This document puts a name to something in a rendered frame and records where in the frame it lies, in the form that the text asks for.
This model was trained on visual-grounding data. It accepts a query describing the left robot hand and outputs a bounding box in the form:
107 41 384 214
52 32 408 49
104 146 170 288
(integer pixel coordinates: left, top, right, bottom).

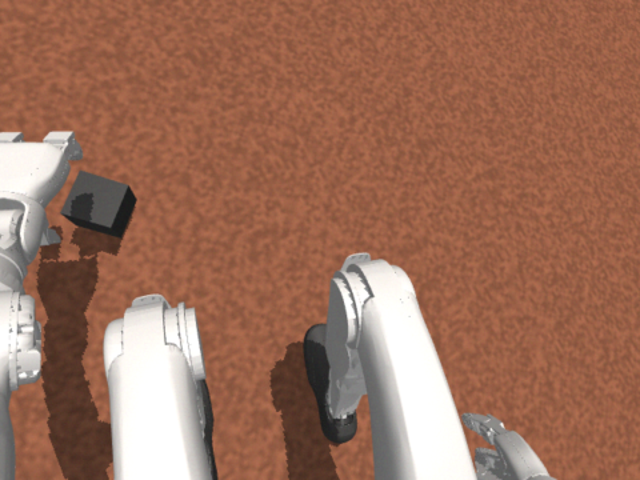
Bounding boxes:
0 131 83 246

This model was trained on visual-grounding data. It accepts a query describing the left robot foot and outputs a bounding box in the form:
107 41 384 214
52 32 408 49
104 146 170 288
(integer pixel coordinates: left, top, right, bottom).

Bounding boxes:
200 379 218 480

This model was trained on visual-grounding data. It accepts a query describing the right robot foot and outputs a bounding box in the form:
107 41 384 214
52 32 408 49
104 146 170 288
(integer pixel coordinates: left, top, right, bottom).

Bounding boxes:
303 324 357 443

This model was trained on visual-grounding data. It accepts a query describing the right robot hand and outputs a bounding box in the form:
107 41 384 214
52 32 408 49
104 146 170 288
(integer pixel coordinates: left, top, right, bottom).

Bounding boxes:
462 413 550 480

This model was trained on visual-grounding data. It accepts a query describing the left robot arm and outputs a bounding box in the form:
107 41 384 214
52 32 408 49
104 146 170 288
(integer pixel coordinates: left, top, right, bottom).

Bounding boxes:
0 191 46 480

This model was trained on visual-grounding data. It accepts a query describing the cube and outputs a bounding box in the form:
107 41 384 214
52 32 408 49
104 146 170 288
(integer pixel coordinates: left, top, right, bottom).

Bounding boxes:
60 170 137 238

